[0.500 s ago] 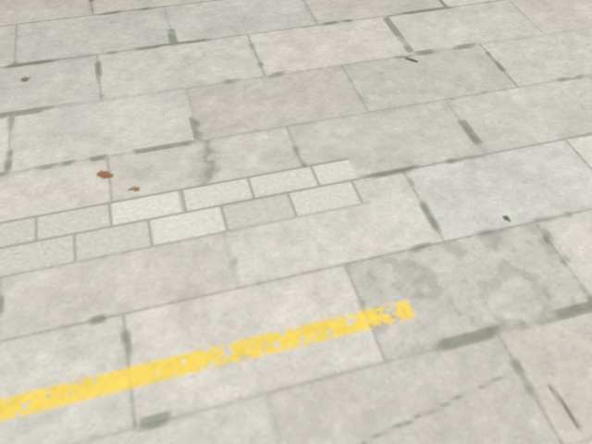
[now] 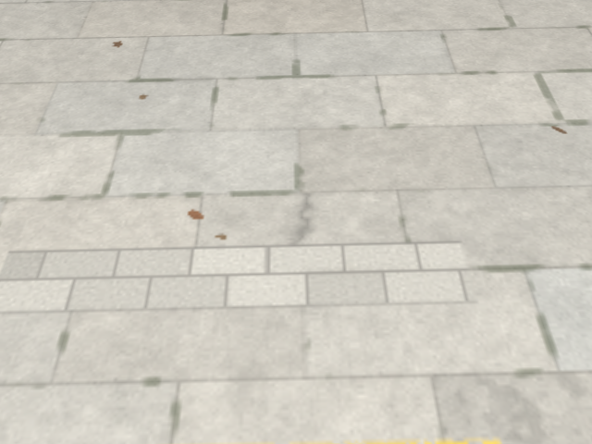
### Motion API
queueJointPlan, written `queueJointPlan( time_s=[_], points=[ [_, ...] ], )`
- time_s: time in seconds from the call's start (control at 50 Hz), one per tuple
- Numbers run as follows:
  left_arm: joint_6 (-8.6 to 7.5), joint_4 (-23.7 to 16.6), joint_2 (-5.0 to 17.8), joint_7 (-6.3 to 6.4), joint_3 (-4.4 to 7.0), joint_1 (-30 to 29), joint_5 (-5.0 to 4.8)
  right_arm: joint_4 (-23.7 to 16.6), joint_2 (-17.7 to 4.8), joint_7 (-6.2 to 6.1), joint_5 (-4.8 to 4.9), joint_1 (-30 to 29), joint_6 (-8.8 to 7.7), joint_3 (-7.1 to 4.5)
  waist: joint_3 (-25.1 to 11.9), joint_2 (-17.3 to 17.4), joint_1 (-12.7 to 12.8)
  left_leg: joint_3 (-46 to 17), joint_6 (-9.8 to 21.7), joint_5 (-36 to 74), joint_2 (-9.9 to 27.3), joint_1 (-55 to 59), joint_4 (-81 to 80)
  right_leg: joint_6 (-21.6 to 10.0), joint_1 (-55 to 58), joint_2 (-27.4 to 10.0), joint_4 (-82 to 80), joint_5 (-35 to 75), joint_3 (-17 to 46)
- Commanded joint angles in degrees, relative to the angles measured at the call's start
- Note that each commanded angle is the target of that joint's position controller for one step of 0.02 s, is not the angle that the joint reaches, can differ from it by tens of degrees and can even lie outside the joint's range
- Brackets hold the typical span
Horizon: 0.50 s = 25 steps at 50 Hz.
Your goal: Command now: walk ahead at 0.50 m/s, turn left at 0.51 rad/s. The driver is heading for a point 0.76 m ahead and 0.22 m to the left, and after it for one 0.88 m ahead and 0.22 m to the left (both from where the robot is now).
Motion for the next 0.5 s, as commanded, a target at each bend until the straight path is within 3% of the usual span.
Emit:
queueJointPlan(
  time_s=[0.02, 0.08, 0.12, 0.16, 0.18, 0.2, 0.22, 0.24, 0.26, 0.28, 0.32, 0.34, 0.38, 0.42, 0.5],
  points=[
    [-0.89, -2.3, 7.2, 0.47, 1.33, -0.1, -0.02, -5.3, -0.3, 0.83, -0.14, -6.6, -0.61, 0.79, 4.3, -5.9, 0.1, 3.3, 0.7, 4.2, -0.4, 2.0, -8.8, -5.0, -3.7, -15.6, -6.8, 21.1, 2.9],
    [-0.14, -0.9, 8.2, 0.95, 1.66, 2.3, 0.10, -6.9, -1.1, 1.06, -0.46, -9.3, -0.64, 0.68, 4.8, -5.7, 0.6, 5.5, 2.9, 0.2, -1.7, 2.6, -13.3, -4.5, 2.8, -17.2, -3.8, 28.1, 0.8],
    [0.59, -0.6, 9.4, 1.29, 1.95, 2.0, 0.27, -6.9, -1.9, 0.77, -0.60, -7.9, -0.55, 0.24, 3.1, -6.8, -0.6, 7.6, 5.0, -5.4, -4.7, 6.6, -14.7, -3.8, 6.1, -17.6, 2.5, 43.8, -1.1],
    [1.74, -0.7, 11.4, 1.46, 2.55, 1.3, 0.49, -5.0, -3.6, 0.20, -0.60, -0.4, -0.72, -0.77, -1.7, -7.8, -4.0, 9.0, 7.7, -11.8, -9.1, 15.4, -15.9, -3.4, 7.0, -17.6, 16.2, 55.9, -2.2],
    [2.32, -1.2, 11.9, 1.26, 2.68, 0.7, 0.33, -2.5, -5.0, -0.37, -0.85, 7.7, -1.27, -1.75, -6.2, -6.0, -7.6, 8.1, 9.5, -10.8, -11.0, 26.1, -20.1, -2.4, 2.8, -16.9, 28.7, 51.3, -3.0],
    [2.37, -2.9, 10.2, 0.99, 2.18, 0.8, 0.38, -0.4, -10.3, -1.31, -1.55, 16.0, -1.52, -3.61, -12.2, 0.1, -10.7, -4.5, 12.5, -17.4, -2.8, 40.1, -23.5, -0.4, -9.1, -15.1, 46.4, 33.2, -3.1],
    [1.70, -7.6, 5.0, -0.25, 1.47, 0.8, -0.56, -1.9, -16.3, -1.81, -0.19, 12.6, -0.94, -5.11, -15.8, 15.2, -6.1, -38.4, 21.6, -18.9, 12.6, 55.3, -31.8, 3.5, -35.4, -0.7, 68.7, -16.1, 1.4],
    [0.89, -9.3, 9.4, -0.56, 2.01, -6.0, -0.07, -2.6, -16.0, -2.08, 0.67, 13.8, -0.24, -4.93, -15.5, 4.0, -8.5, -41.8, 21.5, -13.5, 13.7, 55.2, -36.4, 3.1, -42.6, -1.5, 70.8, -14.3, 13.8],
    [0.09, -10.3, 8.0, -0.79, 1.54, -9.1, -0.80, -1.9, -13.6, -2.73, 0.76, 11.4, -0.23, -4.31, -8.8, 0.8, -7.1, -32.9, 19.9, -8.2, 12.9, 49.6, -36.0, 2.4, -44.6, -4.8, 68.3, -8.7, 15.1],
    [-0.39, -9.4, 7.6, -0.59, 1.34, -7.7, -0.88, -1.6, -10.3, -2.87, 1.06, 9.0, -0.63, -3.51, -3.8, -3.4, -4.0, -27.0, 17.1, -0.1, 10.4, 41.1, -36.5, 2.2, -41.1, -7.1, 61.5, -5.1, 15.1],
    [1.40, -8.8, 7.2, -0.54, 1.33, -5.8, 1.25, -2.2, -7.3, -3.10, 1.53, 4.9, -1.64, -2.44, -2.5, -3.8, -0.1, -19.5, 14.2, 7.1, 5.0, 32.8, -37.5, 3.2, -34.0, -8.7, 54.9, -4.1, 15.7],
    [2.51, -8.7, 7.0, -0.72, 1.34, -5.2, 1.73, -2.4, -7.0, -2.95, 1.73, 5.0, -2.25, -2.20, -3.1, -3.1, 0.4, -18.3, 14.1, 9.2, 3.9, 31.3, -37.9, 3.8, -32.2, -8.6, 53.1, -4.2, 15.6],
    [3.88, -9.5, 6.2, -1.12, 1.18, -6.4, 1.80, -1.9, -8.4, -2.66, 1.89, 6.8, -3.08, -2.43, -2.5, -2.5, 0.7, -16.4, 14.0, 10.2, 2.1, 29.3, -39.0, 5.0, -32.7, -8.4, 49.1, -2.6, 14.7],
    [4.31, -11.3, 6.2, -1.26, 1.07, -11.1, 1.66, -1.7, -9.4, -2.54, 1.70, 9.1, -3.22, -2.66, -0.7, -1.5, -0.6, -16.4, 13.3, 7.8, 1.1, 28.8, -40.4, 5.9, -35.6, -8.3, 44.1, 1.9, 14.1],
    [4.28, -14.3, 6.7, -1.46, 0.92, -19.9, 1.24, -1.1, -9.4, -2.45, 1.66, 13.8, -3.05, -2.67, 0.7, 0.3, -4.0, -17.8, 11.2, 6.6, 0.3, 32.9, -40.2, 6.3, -39.9, -7.2, 33.7, 10.5, 14.5]
  ],
)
